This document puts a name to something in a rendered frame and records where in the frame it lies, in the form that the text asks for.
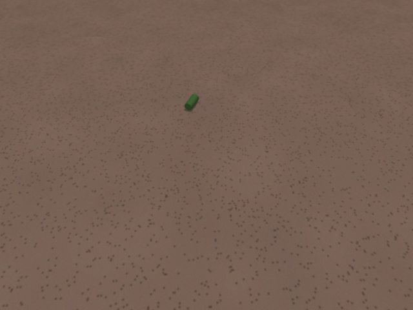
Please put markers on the can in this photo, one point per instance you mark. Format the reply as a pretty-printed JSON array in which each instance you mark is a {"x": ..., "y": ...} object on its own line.
[{"x": 191, "y": 102}]

